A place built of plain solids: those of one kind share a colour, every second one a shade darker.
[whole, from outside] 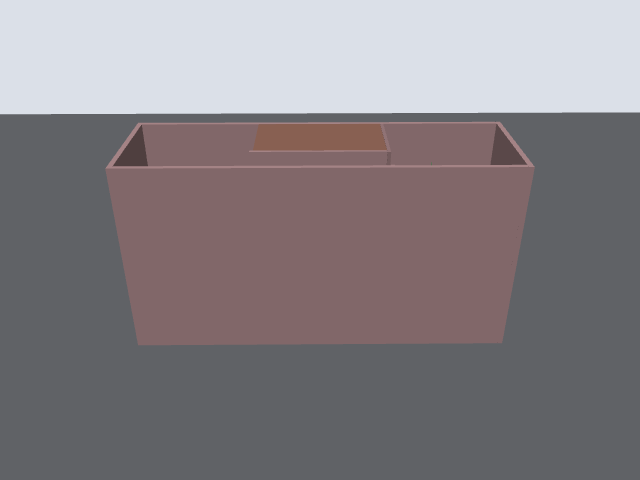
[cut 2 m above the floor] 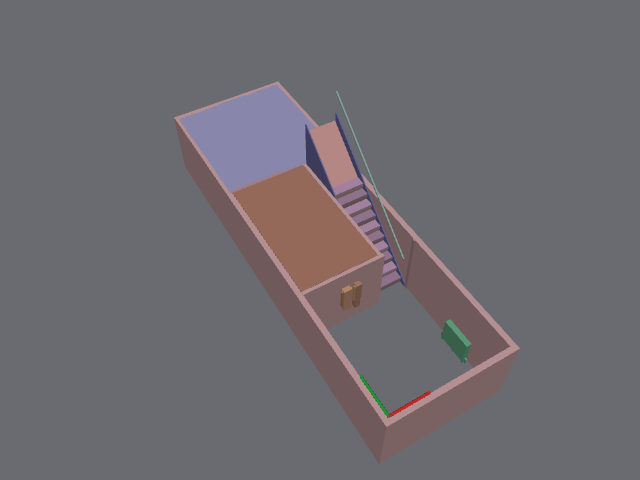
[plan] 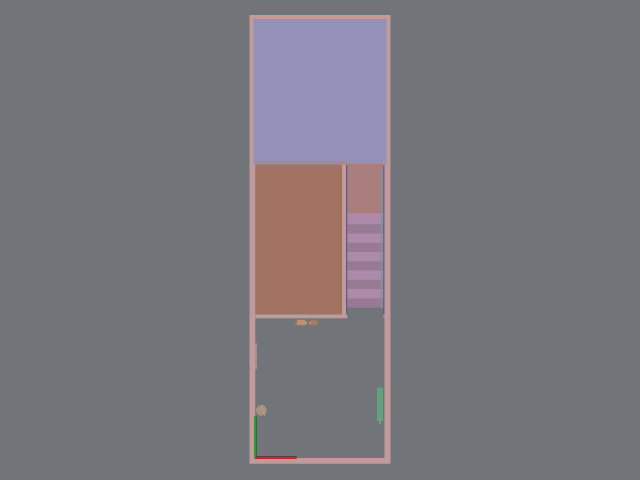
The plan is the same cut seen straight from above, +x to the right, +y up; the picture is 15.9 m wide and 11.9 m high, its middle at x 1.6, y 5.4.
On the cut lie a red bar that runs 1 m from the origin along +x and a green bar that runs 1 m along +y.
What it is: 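A lodging house's back stair, a dwelling of no particular year; the back hall below, the upper passage 3.25 m above it, and between them a joiner's timber flight of 16 risers of about 0.203 m on goings of about 0.229 m, 0.89 m clear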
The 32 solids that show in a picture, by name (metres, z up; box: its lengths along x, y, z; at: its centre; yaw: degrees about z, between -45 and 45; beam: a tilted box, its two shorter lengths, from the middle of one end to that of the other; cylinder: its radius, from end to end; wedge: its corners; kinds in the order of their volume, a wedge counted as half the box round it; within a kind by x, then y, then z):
{
 "beside_box_1": {"box": [2.15, 3.71, 5.89], "at": [1.07, 5.41, 2.9]},
 "upper_1": {"box": [3.3, 3.62, 3.3], "at": [1.6, 9.07, 1.6]},
 "wall_1": {"box": [0.15, 11.13, 5.89], "at": [-0.07, 5.42, 2.9]},
 "wall_2": {"box": [2.28, 0.1, 2.73], "at": [1.14, 3.51, 1.31]},
 "wall_3": {"box": [2.28, 0.1, 5.89], "at": [1.14, 7.31, 2.9]},
 "wall_4": {"box": [3.5, 0.15, 5.89], "at": [1.6, -0.07, 2.9]},
 "wall_5": {"box": [3.5, 0.15, 5.89], "at": [1.6, 10.9, 2.9]},
 "wall_6": {"box": [0.1, 3.9, 5.89], "at": [2.2, 5.41, 2.9]},
 "wall_7": {"box": [0.032, 0.1, 2.73], "at": [3.18, 3.51, 1.31]},
 "wall_8": {"box": [0.15, 11.13, 5.89], "at": [3.27, 5.42, 2.9]},
 "carriage_1": {"wedge": [[2.27, 3.78, -0.05], [2.27, 3.78, 0.01], [2.27, 7.28, -0.05], [2.27, 7.28, 3.11], [3.17, 3.78, -0.05], [3.17, 3.78, 0.01], [3.17, 7.28, -0.05], [3.17, 7.28, 3.11]]},
 "string_1": {"wedge": [[2.25, 3.56, -0.05], [2.25, 3.56, 0.11], [2.25, 7.26, -0.05], [2.25, 7.26, 3.39], [2.28, 3.56, -0.05], [2.28, 3.56, 0.11], [2.28, 7.26, -0.05], [2.28, 7.26, 3.39]]},
 "string_2": {"wedge": [[3.17, 3.56, -0.05], [3.17, 3.56, 0.11], [3.17, 7.26, -0.05], [3.17, 7.26, 3.39], [3.2, 3.56, -0.05], [3.2, 3.56, 0.11], [3.2, 7.26, -0.05], [3.2, 7.26, 3.39]]},
 "rail_1": {"wedge": [[3.11, 3.71, 1.01], [3.11, 3.71, 1.07], [3.11, 7.18, 4.09], [3.11, 7.18, 4.15], [3.15, 3.71, 1.01], [3.15, 3.71, 1.07], [3.15, 7.18, 4.09], [3.15, 7.18, 4.15]]},
 "tread_1": {"wedge": [[2.27, 3.73, 0.1], [2.27, 3.73, 0.2], [2.27, 4.01, 0.1], [2.27, 4.01, 0.2], [3.18, 3.73, 0.1], [3.18, 3.73, 0.2], [3.18, 4.01, 0.1], [3.18, 4.01, 0.2]]},
 "tread_2": {"wedge": [[2.27, 3.96, 0.3], [2.27, 3.96, 0.4], [2.27, 4.24, 0.31], [2.27, 4.24, 0.41], [3.18, 3.96, 0.3], [3.18, 3.96, 0.4], [3.18, 4.24, 0.31], [3.18, 4.24, 0.41]]},
 "tread_3": {"wedge": [[2.27, 4.19, 0.51], [2.27, 4.19, 0.61], [2.27, 4.47, 0.51], [2.27, 4.47, 0.61], [3.18, 4.19, 0.51], [3.18, 4.19, 0.61], [3.18, 4.47, 0.51], [3.18, 4.47, 0.61]]},
 "tread_4": {"wedge": [[2.27, 4.42, 0.71], [2.27, 4.42, 0.81], [2.27, 4.7, 0.71], [2.27, 4.7, 0.81], [3.18, 4.42, 0.71], [3.18, 4.42, 0.81], [3.18, 4.7, 0.71], [3.18, 4.7, 0.81]]},
 "tread_5": {"wedge": [[2.27, 4.65, 0.91], [2.27, 4.65, 1.01], [2.27, 4.92, 0.92], [2.27, 4.92, 1.02], [3.18, 4.65, 0.91], [3.18, 4.65, 1.01], [3.18, 4.92, 0.92], [3.18, 4.92, 1.02]]},
 "tread_6": {"wedge": [[2.27, 4.87, 1.11], [2.27, 4.87, 1.21], [2.27, 5.15, 1.12], [2.27, 5.15, 1.22], [3.18, 4.87, 1.11], [3.18, 4.87, 1.21], [3.18, 5.15, 1.12], [3.18, 5.15, 1.22]]},
 "tread_7": {"wedge": [[2.27, 5.1, 1.32], [2.27, 5.1, 1.42], [2.27, 5.38, 1.32], [2.27, 5.38, 1.42], [3.18, 5.1, 1.32], [3.18, 5.1, 1.42], [3.18, 5.38, 1.32], [3.18, 5.38, 1.42]]},
 "tread_8": {"wedge": [[2.27, 5.33, 1.52], [2.27, 5.33, 1.62], [2.27, 5.61, 1.53], [2.27, 5.61, 1.63], [3.18, 5.33, 1.52], [3.18, 5.33, 1.62], [3.18, 5.61, 1.53], [3.18, 5.61, 1.63]]},
 "tread_9": {"wedge": [[2.27, 5.56, 1.72], [2.27, 5.56, 1.82], [2.27, 5.84, 1.73], [2.27, 5.84, 1.83], [3.18, 5.56, 1.72], [3.18, 5.56, 1.82], [3.18, 5.84, 1.73], [3.18, 5.84, 1.83]]},
 "tread_10": {"wedge": [[2.27, 5.79, 1.93], [2.27, 5.79, 2.03], [2.27, 6.07, 1.93], [2.27, 6.07, 2.03], [3.18, 5.79, 1.93], [3.18, 5.79, 2.03], [3.18, 6.07, 1.93], [3.18, 6.07, 2.03]]},
 "radiator_1": {"box": [0.15, 0.83, 0.71], "at": [3.09, 1.32, 0.45]},
 "coat_pegs_1": {"box": [0.07, 0.07, 0.59], "at": [1.02, 3.34, 1.23]},
 "coat_pegs_2": {"box": [0.22, 0.15, 0.77], "at": [1.14, 3.35, 1.17]},
 "coat_pegs_3": {"box": [0.07, 0.07, 0.57], "at": [1.36, 3.34, 1.24]},
 "coat_pegs_4": {"box": [0.15, 0.15, 0.91], "at": [1.44, 3.35, 1.1]},
 "riser_1": {"wedge": [[2.27, 5.58, 1.6], [2.27, 5.58, 1.73], [2.27, 5.84, 1.7], [2.27, 5.84, 1.74], [3.18, 5.58, 1.6], [3.18, 5.58, 1.73], [3.18, 5.84, 1.7], [3.18, 5.84, 1.74]]},
 "riser_2": {"wedge": [[2.27, 5.81, 1.8], [2.27, 5.81, 1.94], [2.27, 6.07, 1.91], [2.27, 6.07, 1.94], [3.18, 5.81, 1.8], [3.18, 5.81, 1.93], [3.18, 6.07, 1.91], [3.18, 6.07, 1.94]]},
 "stick_bin_1": {"cylinder": 0.12, "from": [0.15, 1.18, 0.02], "to": [0.15, 1.18, 0.58]}
}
